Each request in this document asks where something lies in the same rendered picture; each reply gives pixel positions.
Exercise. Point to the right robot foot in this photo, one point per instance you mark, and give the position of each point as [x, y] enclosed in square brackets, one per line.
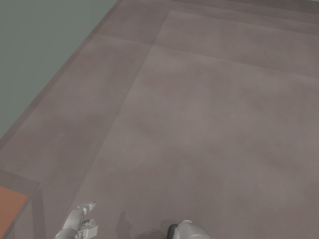
[170, 231]

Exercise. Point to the left robot forearm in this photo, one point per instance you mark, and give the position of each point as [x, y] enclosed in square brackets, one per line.
[67, 233]

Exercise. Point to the robot right thigh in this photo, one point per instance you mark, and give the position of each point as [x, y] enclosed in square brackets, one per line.
[189, 230]

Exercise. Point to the robot left hand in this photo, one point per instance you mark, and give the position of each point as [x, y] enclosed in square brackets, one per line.
[86, 229]

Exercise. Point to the cupboard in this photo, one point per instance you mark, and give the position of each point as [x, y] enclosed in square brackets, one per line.
[10, 204]

